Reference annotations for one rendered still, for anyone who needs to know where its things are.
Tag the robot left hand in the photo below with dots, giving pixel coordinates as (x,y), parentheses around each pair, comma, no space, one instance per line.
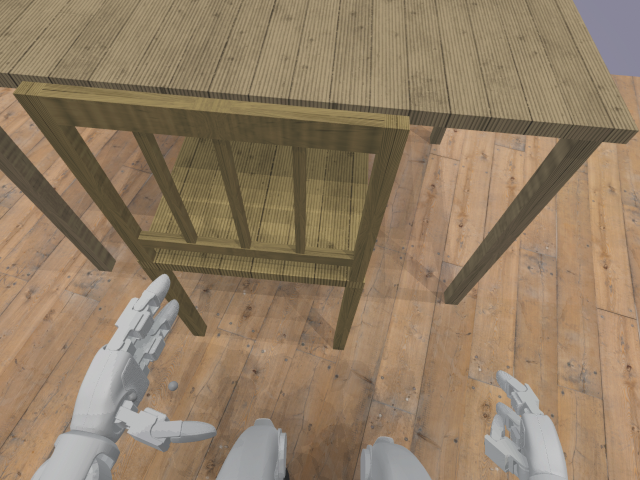
(121,367)

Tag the robot right hand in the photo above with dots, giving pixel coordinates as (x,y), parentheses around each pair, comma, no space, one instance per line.
(534,447)

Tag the right robot thigh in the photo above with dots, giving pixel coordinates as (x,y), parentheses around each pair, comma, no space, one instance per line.
(388,461)

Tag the right robot shin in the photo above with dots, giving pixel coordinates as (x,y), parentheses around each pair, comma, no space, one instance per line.
(383,439)

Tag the robot left forearm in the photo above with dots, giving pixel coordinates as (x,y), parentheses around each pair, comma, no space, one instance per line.
(79,455)

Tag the chair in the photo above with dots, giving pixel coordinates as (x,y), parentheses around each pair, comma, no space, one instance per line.
(258,190)

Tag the table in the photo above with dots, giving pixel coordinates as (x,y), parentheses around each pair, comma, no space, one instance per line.
(527,67)

